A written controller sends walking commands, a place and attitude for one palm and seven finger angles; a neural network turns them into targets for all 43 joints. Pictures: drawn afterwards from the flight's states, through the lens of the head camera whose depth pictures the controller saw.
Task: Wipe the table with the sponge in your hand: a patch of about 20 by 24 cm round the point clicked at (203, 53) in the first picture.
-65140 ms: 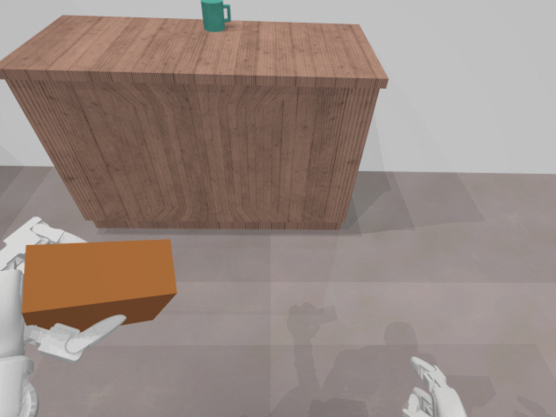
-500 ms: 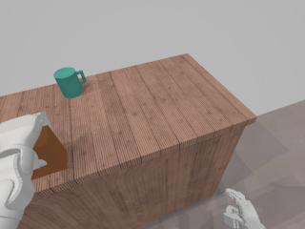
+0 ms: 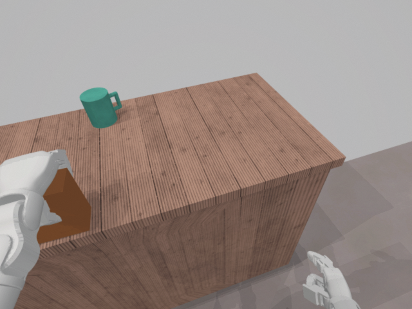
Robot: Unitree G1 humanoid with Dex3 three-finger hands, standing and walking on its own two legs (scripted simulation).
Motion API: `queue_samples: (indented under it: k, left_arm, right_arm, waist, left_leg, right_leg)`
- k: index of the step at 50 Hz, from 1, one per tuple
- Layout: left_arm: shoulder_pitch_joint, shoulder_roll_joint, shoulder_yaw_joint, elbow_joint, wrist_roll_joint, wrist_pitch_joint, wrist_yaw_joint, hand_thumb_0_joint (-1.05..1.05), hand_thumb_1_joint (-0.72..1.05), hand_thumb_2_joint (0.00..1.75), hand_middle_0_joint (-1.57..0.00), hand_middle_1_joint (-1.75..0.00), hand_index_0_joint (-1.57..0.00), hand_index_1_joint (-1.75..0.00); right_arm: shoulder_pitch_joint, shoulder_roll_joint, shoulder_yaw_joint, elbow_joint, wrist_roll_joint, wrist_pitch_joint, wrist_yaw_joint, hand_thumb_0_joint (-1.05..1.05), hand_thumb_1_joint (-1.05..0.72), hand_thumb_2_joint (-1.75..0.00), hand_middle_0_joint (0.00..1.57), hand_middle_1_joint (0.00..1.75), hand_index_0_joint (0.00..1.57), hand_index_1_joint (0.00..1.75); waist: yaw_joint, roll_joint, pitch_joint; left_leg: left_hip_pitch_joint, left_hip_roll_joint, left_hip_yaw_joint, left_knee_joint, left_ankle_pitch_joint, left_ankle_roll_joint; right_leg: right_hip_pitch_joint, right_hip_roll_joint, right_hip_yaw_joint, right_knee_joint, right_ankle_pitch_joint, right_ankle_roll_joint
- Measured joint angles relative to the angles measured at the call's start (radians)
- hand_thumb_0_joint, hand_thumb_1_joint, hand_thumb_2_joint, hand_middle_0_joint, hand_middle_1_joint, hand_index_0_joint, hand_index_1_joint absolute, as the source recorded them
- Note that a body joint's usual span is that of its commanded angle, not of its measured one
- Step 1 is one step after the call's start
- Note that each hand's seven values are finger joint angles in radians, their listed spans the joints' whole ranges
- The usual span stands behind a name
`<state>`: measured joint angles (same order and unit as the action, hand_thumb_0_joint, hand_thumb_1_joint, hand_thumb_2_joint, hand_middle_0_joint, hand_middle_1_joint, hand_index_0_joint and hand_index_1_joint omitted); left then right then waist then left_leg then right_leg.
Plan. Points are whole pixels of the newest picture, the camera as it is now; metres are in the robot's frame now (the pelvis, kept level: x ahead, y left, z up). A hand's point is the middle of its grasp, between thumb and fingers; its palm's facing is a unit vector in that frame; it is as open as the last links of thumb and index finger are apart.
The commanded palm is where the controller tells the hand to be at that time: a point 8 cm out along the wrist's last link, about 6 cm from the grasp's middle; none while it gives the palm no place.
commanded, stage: lift the sponge slowly off the table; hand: left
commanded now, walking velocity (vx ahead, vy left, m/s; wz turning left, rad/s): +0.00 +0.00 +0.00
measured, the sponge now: (50, 215) +0.24 +0.36 +0.06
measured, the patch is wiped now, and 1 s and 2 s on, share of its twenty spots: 0.95 0.95 0.95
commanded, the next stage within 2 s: bring the sponge back beside the body in 1.44 s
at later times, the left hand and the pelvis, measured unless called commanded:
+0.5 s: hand (35, 172) +0.27 +0.35 +0.16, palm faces +0.05 -0.02 -1.00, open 10.2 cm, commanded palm +0.23 +0.35 +0.23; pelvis -0.02 +0.00 +0.00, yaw +0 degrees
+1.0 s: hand (32, 149) +0.28 +0.35 +0.20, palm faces +0.10 +0.00 -0.99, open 10.2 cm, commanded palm +0.23 +0.35 +0.27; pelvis -0.02 +0.01 +0.00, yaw +0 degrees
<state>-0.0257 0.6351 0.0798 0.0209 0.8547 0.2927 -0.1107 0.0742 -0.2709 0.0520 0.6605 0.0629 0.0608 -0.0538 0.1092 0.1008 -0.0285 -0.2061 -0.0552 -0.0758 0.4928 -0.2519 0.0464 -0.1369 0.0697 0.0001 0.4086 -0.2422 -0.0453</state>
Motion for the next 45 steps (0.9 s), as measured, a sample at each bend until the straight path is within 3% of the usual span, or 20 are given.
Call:
queue_samples:
  k: [6, 13, 22, 30, 45]
  left_arm:
    - [-0.087, 0.018, -0.003, 0.084, 0.009, -0.014, -0.006, 0.0, -0.52, 1.02, -0.73, -1.34, -0.75, -1.34]
    - [-0.176, 0.033, -0.009, 0.162, 0.022, -0.024, -0.036, 0.0, -0.52, 1.02, -0.74, -1.34, -0.75, -1.34]
    - [-0.156, 0.046, 0.021, 0.133, 0.007, -0.063, -0.05, 0.0, -0.52, 1.02, -0.74, -1.34, -0.75, -1.34]
    - [-0.164, 0.054, 0.032, 0.108, -0.003, -0.025, -0.051, 0.0, -0.52, 1.02, -0.74, -1.34, -0.75, -1.34]
    - [-0.312, 0.043, -0.05, 0.143, 0.024, 0.021, -0.083, 0.0, -0.52, 1.02, -0.74, -1.34, -0.75, -1.34]
  right_arm:
    - [-0.014, 0.003, 0.006, 0.014, 0.004, -0.011, -0.015, 0.01, -0.91, -0.9, 0.2, 0.3, 0.2, 0.3]
    - [-0.012, 0.001, 0.007, 0.015, 0.009, -0.019, -0.022, 0.01, -0.91, -0.9, 0.2, 0.3, 0.2, 0.3]
    - [0.012, -0.008, -0.002, 0.01, 0.005, -0.008, -0.013, 0.01, -0.91, -0.9, 0.2, 0.3, 0.2, 0.3]
    - [0.021, -0.018, -0.011, 0.015, 0.01, -0.007, -0.011, 0.01, -0.91, -0.9, 0.2, 0.3, 0.2, 0.3]
    - [-0.027, 0.014, 0.019, 0.004, 0.017, -0.034, -0.017, 0.01, -0.91, -0.9, 0.2, 0.3, 0.2, 0.3]
  waist:
    - [0.006, -0.001, 0.015]
    - [-0.006, -0.001, 0.017]
    - [-0.019, 0.002, 0.013]
    - [-0.009, 0.007, 0.017]
    - [0.005, 0.003, 0.016]
  left_leg:
    - [0.004, 0.0, -0.01, -0.009, 0.015, -0.005]
    - [-0.001, -0.001, -0.014, -0.021, 0.033, -0.007]
    - [0.006, 0.001, 0.005, -0.023, 0.033, -0.003]
    - [0.007, -0.004, 0.006, -0.023, 0.037, 0.001]
    - [0.005, -0.017, -0.001, -0.051, 0.065, 0.005]
  right_leg:
    - [0.008, 0.0, -0.01, -0.011, 0.013, -0.004]
    - [0.002, -0.001, -0.014, -0.021, 0.028, -0.004]
    - [0.0, -0.001, 0.004, -0.013, 0.029, 0.0]
    - [0.001, -0.006, 0.004, -0.011, 0.031, 0.005]
    - [-0.006, -0.02, -0.003, -0.02, 0.044, 0.01]
